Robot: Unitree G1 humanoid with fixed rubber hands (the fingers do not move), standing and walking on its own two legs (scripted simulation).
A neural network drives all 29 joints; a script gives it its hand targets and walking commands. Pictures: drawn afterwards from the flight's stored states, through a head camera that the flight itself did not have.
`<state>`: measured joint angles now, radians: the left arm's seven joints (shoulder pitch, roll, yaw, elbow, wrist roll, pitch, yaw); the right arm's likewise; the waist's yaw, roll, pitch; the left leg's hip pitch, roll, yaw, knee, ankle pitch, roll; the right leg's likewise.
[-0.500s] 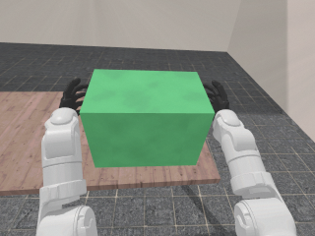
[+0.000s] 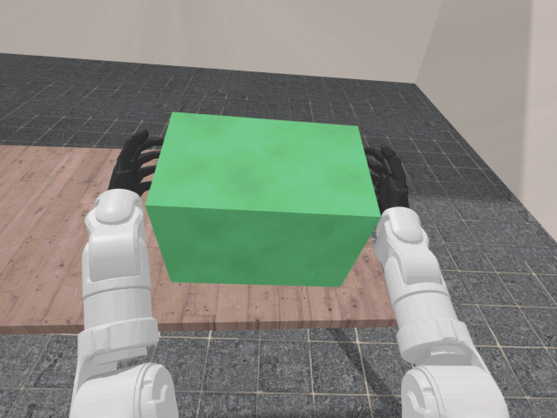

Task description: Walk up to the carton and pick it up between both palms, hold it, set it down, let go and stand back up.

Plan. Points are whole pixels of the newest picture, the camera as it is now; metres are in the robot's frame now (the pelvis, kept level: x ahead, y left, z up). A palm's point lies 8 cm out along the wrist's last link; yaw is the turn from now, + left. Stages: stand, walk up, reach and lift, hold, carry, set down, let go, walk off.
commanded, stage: set down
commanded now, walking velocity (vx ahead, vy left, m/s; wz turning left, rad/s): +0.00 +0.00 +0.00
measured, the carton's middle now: (262, 205) +0.40 +0.03 +0.15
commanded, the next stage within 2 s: none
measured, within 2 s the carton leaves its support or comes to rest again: neither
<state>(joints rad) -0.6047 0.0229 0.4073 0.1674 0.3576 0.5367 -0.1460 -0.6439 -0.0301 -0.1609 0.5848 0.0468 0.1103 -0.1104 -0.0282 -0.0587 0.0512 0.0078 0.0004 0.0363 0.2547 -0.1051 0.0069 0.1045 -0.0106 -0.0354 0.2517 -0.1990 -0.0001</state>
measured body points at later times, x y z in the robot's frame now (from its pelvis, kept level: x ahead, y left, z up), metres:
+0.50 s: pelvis +0.01 -0.01 +0.00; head -0.01 +0.01 +0.45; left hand +0.39 +0.21 +0.15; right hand +0.40 -0.16 +0.15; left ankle +0.03 +0.11 -0.75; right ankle -0.02 -0.11 -0.75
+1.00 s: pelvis +0.01 +0.00 +0.00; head +0.02 +0.03 +0.45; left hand +0.41 +0.22 +0.12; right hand +0.42 -0.15 +0.12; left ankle +0.03 +0.11 -0.75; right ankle -0.02 -0.11 -0.75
